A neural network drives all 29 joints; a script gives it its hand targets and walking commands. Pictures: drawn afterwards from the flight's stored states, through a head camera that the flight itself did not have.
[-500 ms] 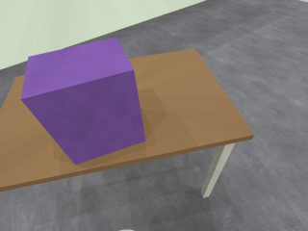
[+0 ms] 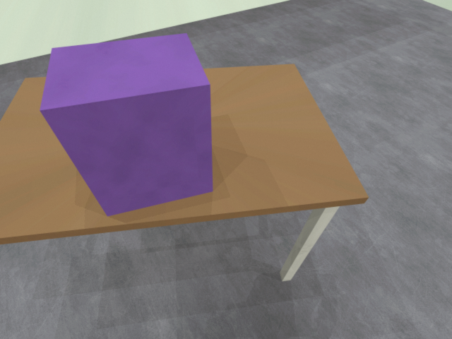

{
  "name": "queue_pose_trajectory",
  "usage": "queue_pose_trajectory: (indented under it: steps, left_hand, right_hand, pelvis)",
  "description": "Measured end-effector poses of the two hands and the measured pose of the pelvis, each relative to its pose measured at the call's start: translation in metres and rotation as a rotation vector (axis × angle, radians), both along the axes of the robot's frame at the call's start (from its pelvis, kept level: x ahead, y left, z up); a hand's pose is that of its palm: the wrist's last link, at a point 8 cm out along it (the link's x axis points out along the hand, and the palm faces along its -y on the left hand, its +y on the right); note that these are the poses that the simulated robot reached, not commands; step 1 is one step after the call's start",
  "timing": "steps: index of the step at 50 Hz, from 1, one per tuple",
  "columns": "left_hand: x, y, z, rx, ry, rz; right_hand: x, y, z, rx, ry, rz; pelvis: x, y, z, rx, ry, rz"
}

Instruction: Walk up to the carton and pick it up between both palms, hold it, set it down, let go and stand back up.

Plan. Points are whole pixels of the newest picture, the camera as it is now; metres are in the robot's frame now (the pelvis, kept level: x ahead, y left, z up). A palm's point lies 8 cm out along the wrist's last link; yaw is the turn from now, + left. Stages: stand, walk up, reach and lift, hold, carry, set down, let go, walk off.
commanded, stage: walk up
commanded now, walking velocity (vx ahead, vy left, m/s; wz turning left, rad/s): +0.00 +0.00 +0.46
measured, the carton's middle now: (144, 130) +0.48 +0.17 +0.08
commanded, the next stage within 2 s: none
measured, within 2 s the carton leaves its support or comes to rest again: neither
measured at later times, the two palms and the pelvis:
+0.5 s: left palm out of the picture +0.00 +0.29 -0.16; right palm (290, 338) +0.14 -0.12 -0.13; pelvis +0.03 +0.07 -0.01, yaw +5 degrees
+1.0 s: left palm out of the picture +0.03 +0.32 -0.14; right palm out of the picture +0.06 -0.14 -0.15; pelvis +0.04 +0.09 +0.00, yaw +7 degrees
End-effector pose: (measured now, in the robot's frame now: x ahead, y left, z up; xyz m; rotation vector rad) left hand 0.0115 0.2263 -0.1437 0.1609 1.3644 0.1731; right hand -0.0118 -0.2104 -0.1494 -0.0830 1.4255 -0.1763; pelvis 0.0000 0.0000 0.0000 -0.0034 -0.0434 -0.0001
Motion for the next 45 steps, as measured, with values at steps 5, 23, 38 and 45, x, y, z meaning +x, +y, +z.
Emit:
queue_pose_trajectory:
  steps: [5,23,38,45]
  left_hand:
    - [-0.012,0.028,-0.002,0.07,-0.043,0.09]
    - [-0.022,0.062,-0.021,-0.082,0.034,0.163]
    - [0.038,0.083,0.005,0.007,-0.065,0.089]
    - [0.04,0.077,0.002,-0.021,-0.053,0.092]
  right_hand:
    - [0.021,-0.014,-0.006,-0.034,0.006,0.114]
    - [0.155,0.077,0.023,-0.058,-0.265,0.243]
    - [0.108,0.071,0.004,-0.022,-0.149,0.099]
    - [0.069,0.066,0.007,-0.042,-0.047,0.08]
  pelvis:
    - [-0.011,0.003,-0.01,-0.032,0.017,0.074]
    - [0.024,0.066,-0.006,0.014,0.017,0.097]
    - [0.036,0.08,0.001,0.005,-0.007,0.083]
    - [0.038,0.081,0.003,0.006,-0.01,0.082]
